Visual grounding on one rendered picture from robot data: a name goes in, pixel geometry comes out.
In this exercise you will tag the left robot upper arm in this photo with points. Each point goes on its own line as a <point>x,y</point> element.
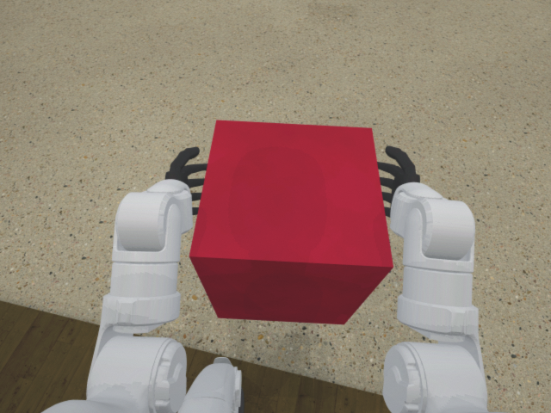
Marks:
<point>134,374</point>

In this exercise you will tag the carton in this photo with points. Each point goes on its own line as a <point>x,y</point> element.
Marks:
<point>291,224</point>

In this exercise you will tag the right robot hand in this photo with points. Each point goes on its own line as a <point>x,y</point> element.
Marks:
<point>405,174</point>

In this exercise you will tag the left robot forearm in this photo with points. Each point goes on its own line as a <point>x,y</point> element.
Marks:
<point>146,249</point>

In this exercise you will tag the left robot thigh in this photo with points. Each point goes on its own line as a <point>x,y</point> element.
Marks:
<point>217,389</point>

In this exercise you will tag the left robot hand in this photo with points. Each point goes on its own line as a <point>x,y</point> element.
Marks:
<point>180,172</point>

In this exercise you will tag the right robot upper arm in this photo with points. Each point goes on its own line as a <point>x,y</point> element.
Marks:
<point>422,377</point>

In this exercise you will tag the right robot forearm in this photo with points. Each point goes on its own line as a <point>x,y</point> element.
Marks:
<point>439,255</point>

